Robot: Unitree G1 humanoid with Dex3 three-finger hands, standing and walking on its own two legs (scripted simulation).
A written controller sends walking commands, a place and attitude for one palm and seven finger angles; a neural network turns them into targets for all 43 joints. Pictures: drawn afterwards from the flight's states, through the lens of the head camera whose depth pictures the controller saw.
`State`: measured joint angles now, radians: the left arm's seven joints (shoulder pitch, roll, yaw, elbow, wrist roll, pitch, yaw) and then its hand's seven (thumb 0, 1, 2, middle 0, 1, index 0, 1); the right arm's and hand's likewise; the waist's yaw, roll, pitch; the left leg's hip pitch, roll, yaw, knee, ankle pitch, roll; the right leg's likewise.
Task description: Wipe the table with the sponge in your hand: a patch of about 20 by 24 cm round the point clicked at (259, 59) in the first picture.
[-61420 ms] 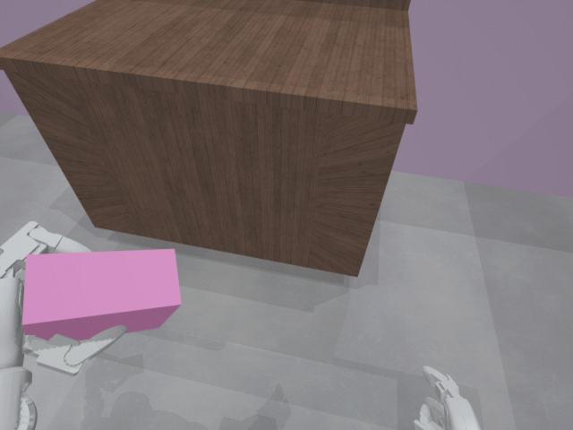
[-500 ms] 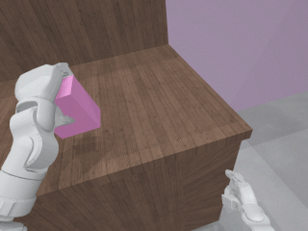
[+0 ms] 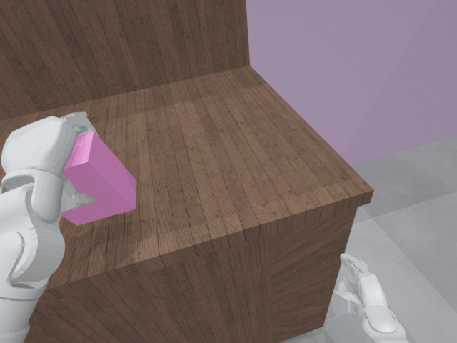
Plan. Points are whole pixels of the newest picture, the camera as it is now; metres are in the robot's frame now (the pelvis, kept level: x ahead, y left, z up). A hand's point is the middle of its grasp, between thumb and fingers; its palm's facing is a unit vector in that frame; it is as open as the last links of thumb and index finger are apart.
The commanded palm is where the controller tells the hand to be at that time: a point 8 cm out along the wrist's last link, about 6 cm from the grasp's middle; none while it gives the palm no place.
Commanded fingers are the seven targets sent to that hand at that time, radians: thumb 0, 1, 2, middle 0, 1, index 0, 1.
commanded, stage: bring the sponge back beside the body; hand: left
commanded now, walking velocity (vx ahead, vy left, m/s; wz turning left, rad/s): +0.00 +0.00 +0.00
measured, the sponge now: (93, 189) +0.27 +0.28 +0.18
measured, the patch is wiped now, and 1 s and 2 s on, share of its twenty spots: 1.00 1.00 1.00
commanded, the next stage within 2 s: step back with the hand held close in 1.06 s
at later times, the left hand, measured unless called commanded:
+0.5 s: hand (46, 188) +0.22 +0.29 +0.24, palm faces +0.35 -0.13 -0.93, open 10.4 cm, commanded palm +0.15 +0.29 +0.31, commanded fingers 0.00 0.10 1.30 -1.20 -1.60 -1.20 -1.60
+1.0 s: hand (33, 200) +0.19 +0.29 +0.24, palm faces +0.38 -0.12 -0.92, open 10.4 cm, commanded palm +0.13 +0.29 +0.30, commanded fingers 0.00 0.10 1.30 -1.20 -1.60 -1.20 -1.60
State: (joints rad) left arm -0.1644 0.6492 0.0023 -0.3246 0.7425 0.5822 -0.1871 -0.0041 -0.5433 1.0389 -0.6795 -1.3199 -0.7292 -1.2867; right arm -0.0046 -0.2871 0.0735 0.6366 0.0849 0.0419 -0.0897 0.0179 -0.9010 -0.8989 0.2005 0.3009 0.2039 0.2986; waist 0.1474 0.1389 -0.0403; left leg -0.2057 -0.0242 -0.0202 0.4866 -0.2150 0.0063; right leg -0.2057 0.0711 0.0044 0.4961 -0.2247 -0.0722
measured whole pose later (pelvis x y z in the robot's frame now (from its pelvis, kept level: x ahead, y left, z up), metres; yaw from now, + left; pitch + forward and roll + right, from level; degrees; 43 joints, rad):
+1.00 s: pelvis -0.01 +0.01 +0.00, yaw +0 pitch -6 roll +0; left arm 0.10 0.65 0.10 -0.57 0.68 0.56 -0.12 0.00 -0.54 1.04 -0.68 -1.32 -0.73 -1.29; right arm -0.01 -0.26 0.09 0.62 0.08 0.02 -0.10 0.02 -0.90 -0.90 0.20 0.30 0.21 0.30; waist 0.17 0.13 -0.03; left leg -0.16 -0.03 -0.01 0.47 -0.20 0.02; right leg -0.15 0.07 0.01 0.46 -0.20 -0.06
